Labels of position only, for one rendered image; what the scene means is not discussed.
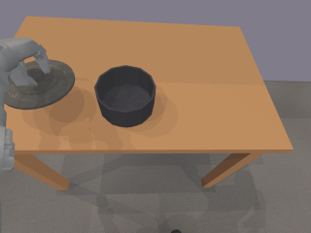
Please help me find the lid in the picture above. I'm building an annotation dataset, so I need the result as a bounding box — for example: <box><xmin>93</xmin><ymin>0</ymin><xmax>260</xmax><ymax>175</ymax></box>
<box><xmin>5</xmin><ymin>59</ymin><xmax>75</xmax><ymax>110</ymax></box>

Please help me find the knob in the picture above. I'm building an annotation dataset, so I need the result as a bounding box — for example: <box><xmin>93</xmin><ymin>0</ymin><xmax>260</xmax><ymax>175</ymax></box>
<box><xmin>26</xmin><ymin>68</ymin><xmax>45</xmax><ymax>83</ymax></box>

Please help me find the robot left upper arm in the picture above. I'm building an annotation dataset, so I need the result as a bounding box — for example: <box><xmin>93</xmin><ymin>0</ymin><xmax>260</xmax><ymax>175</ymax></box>
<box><xmin>0</xmin><ymin>125</ymin><xmax>15</xmax><ymax>233</ymax></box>

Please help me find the left robot forearm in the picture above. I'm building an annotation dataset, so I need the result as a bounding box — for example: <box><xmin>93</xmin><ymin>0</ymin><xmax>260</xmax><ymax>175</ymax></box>
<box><xmin>0</xmin><ymin>43</ymin><xmax>18</xmax><ymax>128</ymax></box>

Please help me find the table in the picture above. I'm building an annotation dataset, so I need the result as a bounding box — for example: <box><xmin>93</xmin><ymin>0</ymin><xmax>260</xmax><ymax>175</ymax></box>
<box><xmin>4</xmin><ymin>16</ymin><xmax>294</xmax><ymax>190</ymax></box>

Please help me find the pot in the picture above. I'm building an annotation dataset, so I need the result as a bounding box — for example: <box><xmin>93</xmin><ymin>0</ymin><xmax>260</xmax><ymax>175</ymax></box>
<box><xmin>94</xmin><ymin>65</ymin><xmax>156</xmax><ymax>128</ymax></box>

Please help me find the robot left hand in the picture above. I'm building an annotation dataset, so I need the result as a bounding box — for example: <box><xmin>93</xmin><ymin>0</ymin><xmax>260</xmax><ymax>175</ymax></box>
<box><xmin>0</xmin><ymin>37</ymin><xmax>51</xmax><ymax>87</ymax></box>

